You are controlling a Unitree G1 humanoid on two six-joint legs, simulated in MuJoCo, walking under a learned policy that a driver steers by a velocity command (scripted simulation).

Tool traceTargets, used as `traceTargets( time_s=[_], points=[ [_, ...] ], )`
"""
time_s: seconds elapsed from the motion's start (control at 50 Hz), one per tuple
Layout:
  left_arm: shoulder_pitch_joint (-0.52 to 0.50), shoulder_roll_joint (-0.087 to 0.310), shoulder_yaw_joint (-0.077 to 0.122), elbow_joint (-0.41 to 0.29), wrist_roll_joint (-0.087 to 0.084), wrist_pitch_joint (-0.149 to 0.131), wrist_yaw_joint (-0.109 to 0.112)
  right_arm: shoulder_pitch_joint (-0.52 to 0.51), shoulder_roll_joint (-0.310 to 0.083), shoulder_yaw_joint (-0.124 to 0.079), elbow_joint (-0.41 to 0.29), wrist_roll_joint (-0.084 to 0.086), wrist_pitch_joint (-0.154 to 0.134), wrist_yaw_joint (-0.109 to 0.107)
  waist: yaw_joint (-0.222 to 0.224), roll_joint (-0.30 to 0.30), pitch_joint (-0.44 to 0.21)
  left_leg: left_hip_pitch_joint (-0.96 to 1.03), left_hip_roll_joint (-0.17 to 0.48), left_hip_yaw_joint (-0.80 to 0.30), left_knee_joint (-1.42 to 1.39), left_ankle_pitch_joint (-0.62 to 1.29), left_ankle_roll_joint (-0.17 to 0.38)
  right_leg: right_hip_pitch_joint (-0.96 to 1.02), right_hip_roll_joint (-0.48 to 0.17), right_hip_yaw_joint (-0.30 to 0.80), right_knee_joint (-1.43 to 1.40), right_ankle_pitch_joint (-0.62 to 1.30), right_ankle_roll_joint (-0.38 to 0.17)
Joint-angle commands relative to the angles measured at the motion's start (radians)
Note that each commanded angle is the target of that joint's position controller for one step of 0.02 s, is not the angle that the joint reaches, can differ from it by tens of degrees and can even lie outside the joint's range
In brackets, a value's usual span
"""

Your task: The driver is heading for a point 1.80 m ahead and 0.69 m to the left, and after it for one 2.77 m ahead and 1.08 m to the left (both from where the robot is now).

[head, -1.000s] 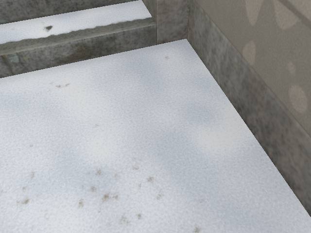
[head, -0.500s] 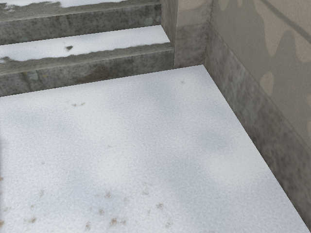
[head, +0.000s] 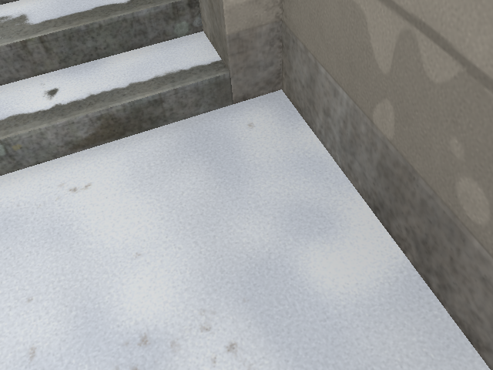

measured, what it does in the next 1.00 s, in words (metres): walks ahead, turning left: left foot, then right foot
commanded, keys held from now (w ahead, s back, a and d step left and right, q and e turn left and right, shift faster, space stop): q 0.96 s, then no key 0.04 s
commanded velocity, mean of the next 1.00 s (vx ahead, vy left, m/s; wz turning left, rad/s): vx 0.04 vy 0.00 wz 0.49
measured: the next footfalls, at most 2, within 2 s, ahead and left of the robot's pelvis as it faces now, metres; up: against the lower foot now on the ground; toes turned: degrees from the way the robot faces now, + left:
left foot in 0.32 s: +0.17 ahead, +0.10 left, +0.00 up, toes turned +14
right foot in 0.82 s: +0.17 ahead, -0.09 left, +0.00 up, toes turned +30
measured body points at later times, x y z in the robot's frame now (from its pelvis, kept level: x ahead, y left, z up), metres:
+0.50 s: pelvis +0.08 +0.02 -0.01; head +0.11 +0.05 +0.44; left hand +0.11 +0.29 -0.16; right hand +0.22 -0.22 -0.14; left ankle +0.13 +0.09 -0.74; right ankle +0.09 -0.11 -0.67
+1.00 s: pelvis +0.10 -0.02 +0.00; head +0.14 -0.03 +0.45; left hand +0.04 +0.27 -0.10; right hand +0.33 -0.20 -0.14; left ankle +0.03 +0.08 -0.66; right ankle +0.13 -0.11 -0.74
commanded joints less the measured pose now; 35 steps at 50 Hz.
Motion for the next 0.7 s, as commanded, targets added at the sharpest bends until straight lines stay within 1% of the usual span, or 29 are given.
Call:
traceTargets(
  time_s=[0.02, 0.06, 0.12, 0.18, 0.2, 0.22, 0.26, 0.28, 0.3, 0.32, 0.34, 0.36, 0.38, 0.4, 0.42, 0.44, 0.46, 0.48, 0.5, 0.52, 0.56, 0.58, 0.62, 0.7],
  points=[
    [0.049, 0.099, 0.004, -0.029, -0.006, -0.010, 0.019, 0.060, -0.044, -0.013, -0.020, 0.000, 0.015, -0.001, -0.024, -0.119, -0.030, -0.102, -0.007, -0.034, 0.023, 0.092, 0.000, 0.131, -0.268, 0.101, -0.115, 0.837, -0.076],
    [0.051, 0.111, 0.004, -0.031, -0.012, -0.002, 0.033, 0.019, -0.028, -0.009, -0.045, -0.003, 0.029, -0.003, -0.022, -0.116, -0.023, -0.130, -0.011, -0.017, -0.028, 0.132, -0.003, 0.139, -0.272, 0.054, -0.107, 0.835, -0.079],
    [0.041, 0.108, 0.001, -0.031, -0.013, 0.010, 0.048, -0.068, -0.004, 0.003, -0.097, -0.009, 0.037, 0.002, -0.005, -0.142, 0.001, -0.124, -0.005, 0.024, -0.169, 0.191, -0.004, 0.125, -0.266, -0.012, -0.091, 0.804, -0.089],
    [0.044, 0.120, 0.007, -0.026, -0.011, 0.021, 0.052, -0.106, -0.008, 0.009, -0.132, -0.012, 0.042, 0.007, 0.008, -0.148, 0.003, -0.074, -0.012, 0.059, -0.264, 0.194, 0.013, 0.119, -0.278, -0.041, -0.049, 0.784, -0.105],
    [0.040, 0.127, 0.012, -0.026, -0.010, 0.025, 0.053, -0.108, -0.014, 0.008, -0.141, -0.012, 0.043, 0.008, 0.007, -0.145, 0.004, -0.060, -0.015, 0.066, -0.284, 0.181, 0.022, 0.119, -0.286, -0.043, -0.029, 0.776, -0.108],
    [0.037, 0.135, 0.018, -0.023, -0.015, 0.027, 0.058, -0.099, -0.014, 0.008, -0.147, -0.008, 0.044, 0.004, 0.005, -0.145, 0.005, -0.055, -0.017, 0.074, -0.306, 0.165, 0.036, 0.128, -0.301, -0.032, -0.001, 0.766, -0.114],
    [0.021, 0.148, 0.027, -0.026, -0.016, 0.034, 0.062, -0.078, -0.027, 0.002, -0.154, -0.009, 0.042, -0.001, -0.003, -0.129, 0.000, -0.016, -0.034, 0.088, -0.352, 0.111, 0.063, 0.129, -0.314, -0.034, 0.085, 0.778, -0.108],
    [0.011, 0.156, 0.032, -0.029, -0.016, 0.037, 0.062, -0.049, -0.034, -0.004, -0.152, -0.009, 0.037, -0.004, -0.016, -0.117, -0.017, 0.034, -0.049, 0.092, -0.394, 0.110, 0.080, 0.116, -0.308, -0.045, 0.167, 0.778, -0.095],
    [0.000, 0.165, 0.039, -0.032, -0.010, 0.039, 0.049, 0.028, -0.043, -0.012, -0.137, 0.000, 0.029, -0.006, -0.059, -0.082, -0.056, 0.153, -0.058, 0.077, -0.474, 0.227, 0.110, 0.065, -0.275, -0.084, 0.317, 0.741, -0.060],
    [0.005, 0.172, 0.045, -0.059, -0.011, 0.039, 0.037, 0.108, -0.144, -0.040, -0.137, -0.004, 0.018, -0.015, -0.096, 0.066, -0.130, 0.309, 0.081, -0.145, -0.570, 0.542, 0.179, -0.075, -0.192, -0.124, 0.593, 0.445, 0.006],
    [0.006, 0.086, 0.028, -0.119, -0.018, 0.052, 0.024, 0.107, -0.262, -0.071, -0.156, 0.007, 0.027, -0.022, -0.059, 0.232, -0.185, 0.445, 0.356, -0.556, -0.635, 0.915, 0.382, -0.363, 0.046, -0.089, 0.891, -0.447, 0.058],
    [-0.012, 0.104, 0.030, -0.121, 0.003, 0.071, 0.020, 0.131, -0.251, -0.072, -0.144, 0.040, 0.041, -0.017, -0.064, 0.101, -0.235, 0.394, 0.363, -0.576, -0.681, 0.715, 0.419, -0.355, -0.010, 0.111, 0.937, -0.448, 0.055],
    [-0.055, 0.107, 0.031, -0.134, -0.007, 0.076, 0.019, 0.052, -0.207, -0.064, -0.162, 0.030, 0.053, -0.023, -0.045, 0.062, -0.123, 0.297, 0.325, -0.513, -0.712, 0.476, 0.398, -0.406, -0.030, 0.117, 0.944, -0.370, 0.060],
    [-0.101, 0.112, 0.033, -0.143, -0.010, 0.071, 0.021, -0.017, -0.158, -0.050, -0.179, 0.025, 0.066, -0.029, -0.024, -0.002, -0.028, 0.197, 0.260, -0.437, -0.756, 0.324, 0.336, -0.419, -0.058, 0.126, 0.872, -0.277, 0.065],
    [-0.116, 0.132, 0.041, -0.149, -0.001, 0.068, 0.024, -0.073, -0.129, -0.040, -0.199, 0.024, 0.073, -0.034, -0.002, -0.002, -0.007, 0.153, 0.198, -0.382, -0.773, 0.258, 0.280, -0.398, -0.072, 0.129, 0.794, -0.213, 0.069],
    [-0.087, 0.132, 0.042, -0.142, 0.009, 0.075, 0.023, -0.101, -0.113, -0.035, -0.211, 0.019, 0.074, -0.035, 0.015, 0.021, -0.021, 0.125, 0.154, -0.332, -0.766, 0.304, 0.255, -0.354, -0.066, 0.119, 0.758, -0.177, 0.076],
    [-0.068, 0.119, 0.040, -0.137, 0.011, 0.083, 0.021, -0.097, -0.120, -0.036, -0.214, 0.013, 0.070, -0.032, 0.020, 0.014, -0.048, 0.124, 0.134, -0.305, -0.752, 0.358, 0.244, -0.329, -0.052, 0.115, 0.737, -0.160, 0.081],
    [-0.056, 0.106, 0.037, -0.139, 0.007, 0.091, 0.020, -0.086, -0.135, -0.040, -0.215, 0.011, 0.064, -0.027, 0.023, 0.005, -0.071, 0.134, 0.124, -0.297, -0.742, 0.387, 0.238, -0.319, -0.045, 0.115, 0.703, -0.158, 0.086],
    [-0.061, 0.101, 0.035, -0.146, 0.002, 0.096, 0.020, -0.070, -0.153, -0.045, -0.215, 0.010, 0.060, -0.023, 0.019, 0.006, -0.082, 0.144, 0.120, -0.304, -0.743, 0.368, 0.234, -0.318, -0.041, 0.117, 0.663, -0.161, 0.092],
    [-0.075, 0.103, 0.035, -0.156, -0.001, 0.101, 0.021, -0.057, -0.169, -0.050, -0.215, 0.010, 0.060, -0.020, 0.011, 0.016, -0.086, 0.153, 0.118, -0.321, -0.751, 0.309, 0.230, -0.323, -0.039, 0.121, 0.629, -0.162, 0.098],
    [-0.114, 0.118, 0.037, -0.180, -0.003, 0.108, 0.023, -0.044, -0.183, -0.056, -0.222, 0.009, 0.067, -0.017, -0.008, 0.052, -0.082, 0.162, 0.115, -0.367, -0.779, 0.140, 0.223, -0.339, -0.037, 0.132, 0.573, -0.157, 0.106],
    [-0.133, 0.126, 0.038, -0.191, -0.004, 0.109, 0.023, -0.041, -0.187, -0.057, -0.226, 0.009, 0.070, -0.016, -0.015, 0.065, -0.076, 0.164, 0.115, -0.391, -0.790, 0.080, 0.219, -0.345, -0.035, 0.136, 0.548, -0.155, 0.108],
    [-0.157, 0.134, 0.039, -0.209, -0.008, 0.107, 0.023, -0.035, -0.197, -0.062, -0.235, 0.006, 0.075, -0.014, -0.025, 0.069, -0.071, 0.169, 0.116, -0.429, -0.797, 0.034, 0.213, -0.341, -0.027, 0.143, 0.501, -0.157, 0.109],
    [-0.161, 0.136, 0.034, -0.231, -0.018, 0.093, 0.026, -0.046, -0.206, -0.069, -0.252, 0.001, 0.080, -0.008, -0.029, 0.074, -0.079, 0.170, 0.110, -0.481, -0.782, 0.068, 0.202, -0.271, 0.002, 0.147, 0.397, -0.182, 0.090]
  ],
)
Velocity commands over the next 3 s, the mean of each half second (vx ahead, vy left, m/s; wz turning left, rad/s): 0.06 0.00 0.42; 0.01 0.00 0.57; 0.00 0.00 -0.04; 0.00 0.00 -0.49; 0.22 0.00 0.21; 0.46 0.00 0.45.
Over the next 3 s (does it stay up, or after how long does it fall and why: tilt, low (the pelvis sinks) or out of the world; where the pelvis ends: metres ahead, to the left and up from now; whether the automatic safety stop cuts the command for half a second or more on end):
stays up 0.45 0.09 0.00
